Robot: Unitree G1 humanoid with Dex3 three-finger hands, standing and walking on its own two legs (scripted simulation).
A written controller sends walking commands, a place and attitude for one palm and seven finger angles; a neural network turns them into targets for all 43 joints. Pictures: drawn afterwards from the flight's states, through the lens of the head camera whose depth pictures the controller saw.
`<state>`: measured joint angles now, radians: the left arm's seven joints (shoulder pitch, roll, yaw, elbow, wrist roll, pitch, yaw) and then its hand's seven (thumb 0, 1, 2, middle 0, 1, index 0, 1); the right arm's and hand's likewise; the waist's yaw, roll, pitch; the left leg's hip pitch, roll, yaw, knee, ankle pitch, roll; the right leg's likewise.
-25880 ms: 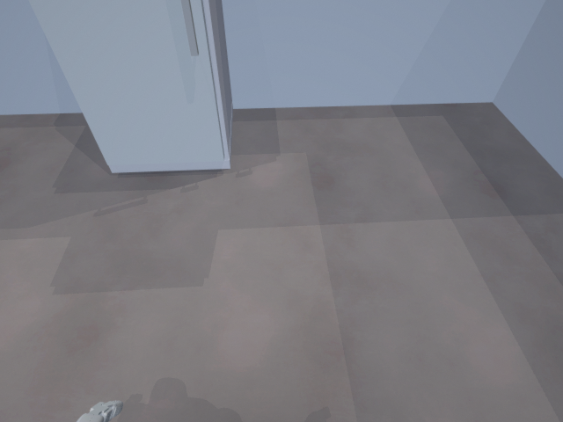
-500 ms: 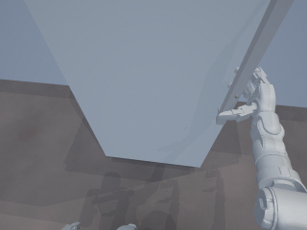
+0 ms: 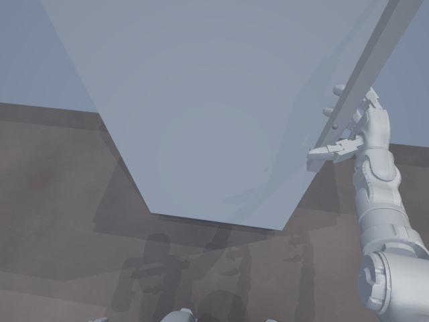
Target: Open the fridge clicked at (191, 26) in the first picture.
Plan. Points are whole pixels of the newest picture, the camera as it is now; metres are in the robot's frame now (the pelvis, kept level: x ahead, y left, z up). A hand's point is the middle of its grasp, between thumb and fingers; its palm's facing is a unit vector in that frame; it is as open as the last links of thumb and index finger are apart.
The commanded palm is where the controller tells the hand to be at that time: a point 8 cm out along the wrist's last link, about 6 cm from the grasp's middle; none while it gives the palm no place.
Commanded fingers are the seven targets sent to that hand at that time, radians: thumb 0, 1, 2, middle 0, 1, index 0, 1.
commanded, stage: slide the fingers in behind the handle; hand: right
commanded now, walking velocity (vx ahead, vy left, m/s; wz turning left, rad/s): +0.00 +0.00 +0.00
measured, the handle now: (345, 97) +0.52 -0.16 +0.14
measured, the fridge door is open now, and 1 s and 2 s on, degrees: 0 0 0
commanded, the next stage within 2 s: grip the handle and tug to test in 0.12 s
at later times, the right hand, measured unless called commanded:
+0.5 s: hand (339, 130) +0.46 -0.15 +0.11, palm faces -0.01 +1.00 +0.01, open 12.1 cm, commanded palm +0.43 -0.20 +0.11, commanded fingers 0.00 -0.20 -0.60 0.38 1.30 0.38 1.30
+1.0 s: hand (338, 132) +0.46 -0.15 +0.11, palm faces +0.00 +1.00 +0.02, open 7.4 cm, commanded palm +0.42 -0.20 +0.11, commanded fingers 0.00 -0.90 -0.90 0.45 1.40 0.45 1.40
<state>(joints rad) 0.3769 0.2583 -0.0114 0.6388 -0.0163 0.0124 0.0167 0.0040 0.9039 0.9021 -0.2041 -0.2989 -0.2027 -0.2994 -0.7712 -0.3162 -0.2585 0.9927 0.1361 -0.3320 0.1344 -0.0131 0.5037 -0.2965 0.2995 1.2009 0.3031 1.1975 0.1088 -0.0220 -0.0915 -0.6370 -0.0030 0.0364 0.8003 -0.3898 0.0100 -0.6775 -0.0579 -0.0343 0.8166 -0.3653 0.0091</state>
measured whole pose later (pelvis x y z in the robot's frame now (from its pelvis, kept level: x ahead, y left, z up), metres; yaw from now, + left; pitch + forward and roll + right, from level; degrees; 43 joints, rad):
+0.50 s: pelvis +0.01 -0.01 +0.00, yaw +0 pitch +12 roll +1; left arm 0.35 0.25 -0.02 0.63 -0.02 0.02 0.01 0.00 0.90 0.90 -0.20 -0.30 -0.20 -0.30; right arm -0.73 -0.30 -0.24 0.96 0.14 -0.30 0.14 -0.01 0.22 -0.42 0.33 1.24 0.34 1.24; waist 0.10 -0.02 -0.10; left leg -0.61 0.00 0.03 0.79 -0.39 0.00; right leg -0.66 -0.05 -0.04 0.81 -0.38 0.00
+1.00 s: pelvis +0.01 -0.01 +0.00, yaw +0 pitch +12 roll +1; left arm 0.36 0.25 -0.01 0.63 -0.02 0.02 0.01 0.00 0.90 0.90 -0.20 -0.30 -0.20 -0.30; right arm -0.67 -0.28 -0.25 0.89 0.15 -0.29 0.12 0.01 -0.51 -0.71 0.29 1.34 0.28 1.33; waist 0.10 -0.02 -0.10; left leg -0.59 0.00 0.03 0.78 -0.39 0.00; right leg -0.63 -0.05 -0.04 0.81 -0.38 0.00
